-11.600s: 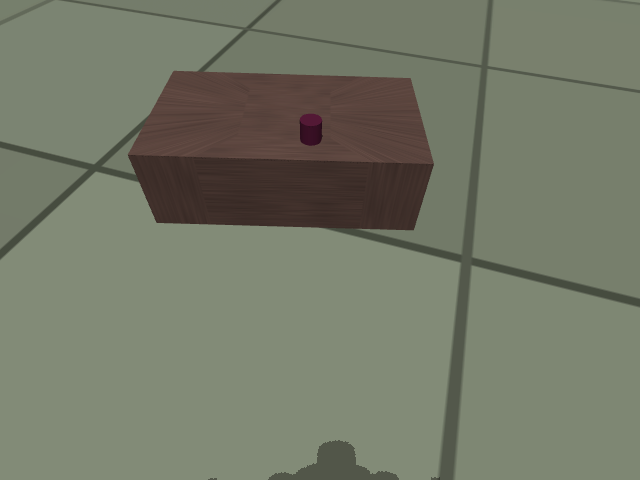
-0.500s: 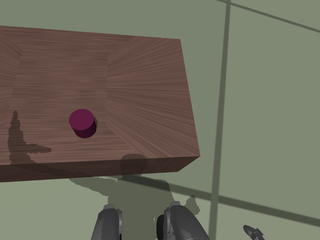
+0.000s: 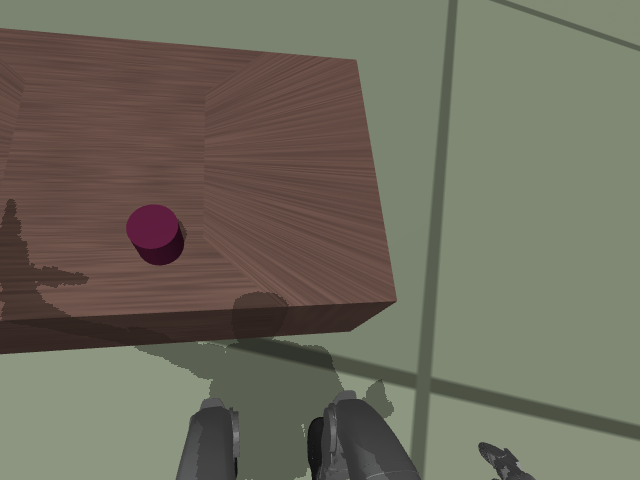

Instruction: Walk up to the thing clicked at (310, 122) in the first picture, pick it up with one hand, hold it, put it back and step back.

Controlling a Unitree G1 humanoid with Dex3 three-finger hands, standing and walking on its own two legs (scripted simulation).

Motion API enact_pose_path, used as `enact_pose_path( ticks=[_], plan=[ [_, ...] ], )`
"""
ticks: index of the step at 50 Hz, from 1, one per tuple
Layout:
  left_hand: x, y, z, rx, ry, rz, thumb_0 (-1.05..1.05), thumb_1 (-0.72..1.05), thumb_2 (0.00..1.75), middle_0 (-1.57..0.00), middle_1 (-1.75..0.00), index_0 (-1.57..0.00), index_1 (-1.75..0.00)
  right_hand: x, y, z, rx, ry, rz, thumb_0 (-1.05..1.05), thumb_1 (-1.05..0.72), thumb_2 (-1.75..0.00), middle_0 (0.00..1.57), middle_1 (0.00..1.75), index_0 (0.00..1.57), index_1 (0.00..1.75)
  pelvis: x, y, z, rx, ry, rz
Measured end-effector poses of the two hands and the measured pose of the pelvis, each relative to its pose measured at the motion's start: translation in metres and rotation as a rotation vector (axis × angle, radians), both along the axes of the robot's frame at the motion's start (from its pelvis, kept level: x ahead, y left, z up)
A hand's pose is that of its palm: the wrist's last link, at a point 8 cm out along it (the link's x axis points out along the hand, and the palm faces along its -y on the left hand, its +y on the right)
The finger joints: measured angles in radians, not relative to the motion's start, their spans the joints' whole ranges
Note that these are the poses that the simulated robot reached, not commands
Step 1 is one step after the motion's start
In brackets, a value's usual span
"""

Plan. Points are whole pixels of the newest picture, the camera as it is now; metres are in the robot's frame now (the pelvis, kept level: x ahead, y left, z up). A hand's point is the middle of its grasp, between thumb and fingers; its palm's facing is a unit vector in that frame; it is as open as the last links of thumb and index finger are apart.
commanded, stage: approach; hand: left
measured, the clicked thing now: (157, 236) +0.51 +0.21 -0.27
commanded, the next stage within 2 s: close in in 0.72 s
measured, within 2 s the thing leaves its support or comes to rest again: neither
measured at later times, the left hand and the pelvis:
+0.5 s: hand out of the picture +0.43 +0.36 -0.07, palm faces +0.19 -0.98 +0.04, open 17.4 cm; pelvis -0.01 +0.00 -0.07, yaw -2 degrees
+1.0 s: hand (119, 260) +0.46 +0.27 -0.26, palm faces +0.16 -0.99 +0.04, open 17.6 cm; pelvis -0.07 -0.01 -0.26, yaw -3 degrees
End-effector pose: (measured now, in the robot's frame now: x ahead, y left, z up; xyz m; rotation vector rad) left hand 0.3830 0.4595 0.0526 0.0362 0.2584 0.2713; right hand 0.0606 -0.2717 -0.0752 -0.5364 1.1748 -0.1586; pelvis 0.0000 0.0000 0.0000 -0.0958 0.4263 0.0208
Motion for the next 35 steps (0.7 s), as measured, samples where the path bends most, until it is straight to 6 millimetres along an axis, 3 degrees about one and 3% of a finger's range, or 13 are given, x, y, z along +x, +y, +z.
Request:
enact_pose_path(
  ticks=[10,16,19,23,30,35],
  plan=[
    [0.007,-0.002,0.003,0.004,-0.029,-0.02,-0.01,-0.45,0.1,-0.08,-0.05,-0.04,-0.08,-0.002,0.002,-0.002,0.005,0.013,-0.01,0.01,-0.87,-0.89,0.2,0.3,0.21,0.3,0.002,0.003,-0.001,-0.005,0.009,-0.001],
    [0.01,-0.017,-0.019,-0.039,-0.101,-0.028,-0.01,-0.48,0.08,-0.08,-0.05,-0.04,-0.07,0.0,0.003,-0.013,0.016,0.008,-0.005,0.01,-0.87,-0.89,0.2,0.3,0.21,0.3,0.002,0.003,-0.01,-0.002,0.03,-0.006],
    [0.013,-0.027,-0.044,-0.051,-0.141,-0.037,-0.01,-0.5,0.07,-0.08,-0.06,-0.05,-0.07,0.002,0.002,-0.026,0.017,0.013,0.01,0.01,-0.87,-0.89,0.2,0.3,0.21,0.3,-0.002,0.002,-0.024,-0.003,0.053,-0.009],
    [0.015,-0.042,-0.094,-0.066,-0.17,-0.065,-0.01,-0.52,0.07,-0.08,-0.07,-0.05,-0.08,0.004,0.0,-0.054,0.013,0.02,0.035,0.01,-0.87,-0.89,0.2,0.3,0.21,0.3,-0.008,0.001,-0.053,-0.008,0.105,-0.015],
    [0.018,-0.059,-0.187,-0.064,-0.21,-0.084,-0.01,-0.53,0.07,-0.07,-0.08,-0.05,-0.09,0.001,-0.005,-0.125,-0.001,0.058,0.07,0.01,-0.89,-0.89,0.2,0.3,0.21,0.3,-0.024,-0.003,-0.122,-0.015,0.173,-0.031],
    [0.023,-0.075,-0.229,-0.052,-0.239,-0.106,-0.02,-0.54,0.07,-0.06,-0.09,-0.04,-0.09,-0.009,-0.004,-0.174,0.018,0.092,0.079,0.01,-0.91,-0.9,0.2,0.3,0.21,0.3,-0.038,-0.005,-0.163,-0.014,0.188,-0.036]
  ],
)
